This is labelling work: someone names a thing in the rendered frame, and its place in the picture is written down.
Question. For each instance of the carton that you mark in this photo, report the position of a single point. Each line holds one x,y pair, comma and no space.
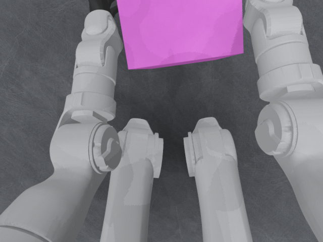
164,33

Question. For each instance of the right robot upper arm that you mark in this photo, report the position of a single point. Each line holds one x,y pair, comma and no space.
292,131

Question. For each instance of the left robot upper arm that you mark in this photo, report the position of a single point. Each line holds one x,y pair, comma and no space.
55,209

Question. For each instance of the left robot forearm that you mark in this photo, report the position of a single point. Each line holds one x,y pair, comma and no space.
95,72

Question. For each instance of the right robot forearm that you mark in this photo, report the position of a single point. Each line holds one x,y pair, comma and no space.
281,51

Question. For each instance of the left robot thigh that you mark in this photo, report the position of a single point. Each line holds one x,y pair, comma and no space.
128,201

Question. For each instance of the left robot hand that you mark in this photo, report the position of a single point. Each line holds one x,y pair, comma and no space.
103,5

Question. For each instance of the right robot shin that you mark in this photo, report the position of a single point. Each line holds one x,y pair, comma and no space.
227,138

